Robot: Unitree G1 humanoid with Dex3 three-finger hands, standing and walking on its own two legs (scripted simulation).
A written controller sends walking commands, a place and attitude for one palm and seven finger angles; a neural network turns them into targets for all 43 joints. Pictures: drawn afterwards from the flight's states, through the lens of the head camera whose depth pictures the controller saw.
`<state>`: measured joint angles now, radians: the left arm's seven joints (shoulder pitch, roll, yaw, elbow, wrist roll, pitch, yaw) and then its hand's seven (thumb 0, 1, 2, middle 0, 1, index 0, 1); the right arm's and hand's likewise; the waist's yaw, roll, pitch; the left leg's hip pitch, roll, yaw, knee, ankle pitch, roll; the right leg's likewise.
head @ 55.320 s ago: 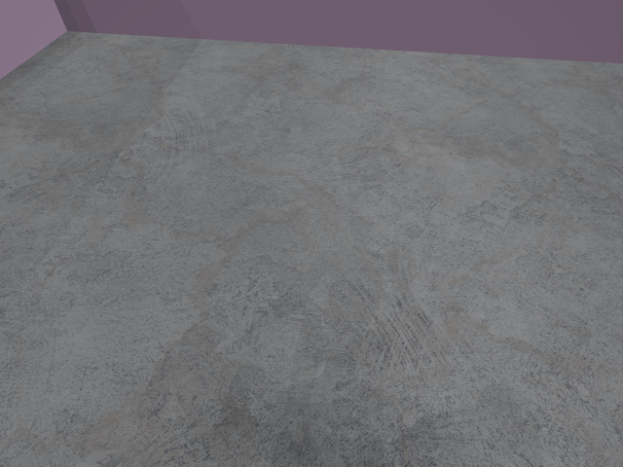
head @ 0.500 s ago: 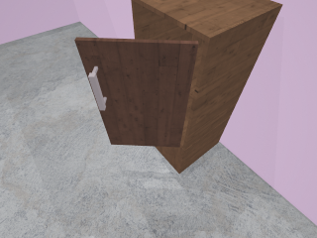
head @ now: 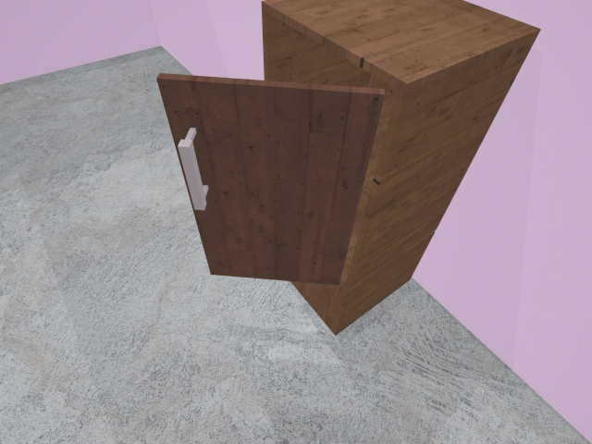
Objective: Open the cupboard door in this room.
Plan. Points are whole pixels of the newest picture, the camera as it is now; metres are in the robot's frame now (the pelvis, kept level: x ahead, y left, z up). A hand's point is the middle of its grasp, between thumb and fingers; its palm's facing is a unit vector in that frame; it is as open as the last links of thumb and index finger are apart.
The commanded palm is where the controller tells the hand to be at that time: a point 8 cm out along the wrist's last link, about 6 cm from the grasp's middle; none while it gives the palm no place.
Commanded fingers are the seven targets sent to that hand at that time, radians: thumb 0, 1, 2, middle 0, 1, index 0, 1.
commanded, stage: come to a stop and stand still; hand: left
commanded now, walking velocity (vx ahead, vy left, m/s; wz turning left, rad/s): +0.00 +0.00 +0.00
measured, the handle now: (196, 170) +0.58 +0.23 +0.01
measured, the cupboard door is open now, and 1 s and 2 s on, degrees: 49 49 49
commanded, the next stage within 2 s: look again from close up in 0.68 s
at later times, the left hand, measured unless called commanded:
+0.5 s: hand out of the picture -0.02 +0.22 -0.16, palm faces +0.02 -0.97 -0.25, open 7.4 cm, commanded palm none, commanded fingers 0.00 0.90 0.90 -0.20 -0.30 -0.20 -0.30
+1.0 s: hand out of the picture -0.09 +0.16 -0.17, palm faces +0.04 -0.99 -0.13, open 7.4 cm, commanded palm none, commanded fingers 0.00 0.90 0.90 -0.20 -0.30 -0.20 -0.30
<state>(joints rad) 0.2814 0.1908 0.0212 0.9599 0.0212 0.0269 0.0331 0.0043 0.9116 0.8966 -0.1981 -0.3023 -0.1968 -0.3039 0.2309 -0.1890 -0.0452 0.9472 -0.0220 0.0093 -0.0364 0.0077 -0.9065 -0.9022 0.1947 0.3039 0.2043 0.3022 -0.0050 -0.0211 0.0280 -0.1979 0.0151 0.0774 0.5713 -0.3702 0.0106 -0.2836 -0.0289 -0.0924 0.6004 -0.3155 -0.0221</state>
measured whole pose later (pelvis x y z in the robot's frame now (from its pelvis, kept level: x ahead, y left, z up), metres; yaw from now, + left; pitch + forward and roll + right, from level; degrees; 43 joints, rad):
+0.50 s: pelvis -0.06 +0.02 +0.01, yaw -1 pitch -3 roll +0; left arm 0.30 0.22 0.02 0.98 0.02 0.02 0.02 0.00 0.91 0.90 -0.20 -0.30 -0.20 -0.30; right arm 0.32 -0.20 -0.03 1.01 -0.03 0.01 -0.01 0.01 -0.90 -0.90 0.20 0.30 0.21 0.30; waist -0.01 -0.01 -0.02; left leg -0.19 -0.01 0.10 0.49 -0.25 0.05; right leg -0.27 -0.05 -0.07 0.48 -0.16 0.00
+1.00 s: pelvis -0.06 +0.02 +0.01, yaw -1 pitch -2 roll +0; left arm 0.40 0.09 0.00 1.09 0.02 0.00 0.04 0.00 0.91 0.90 -0.20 -0.30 -0.20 -0.30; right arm 0.37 -0.10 -0.02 1.11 -0.01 0.00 -0.02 0.01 -0.90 -0.90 0.19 0.30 0.20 0.30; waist -0.01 -0.02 -0.01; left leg -0.21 -0.01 0.11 0.48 -0.24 0.05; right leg -0.28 -0.04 -0.06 0.46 -0.14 0.00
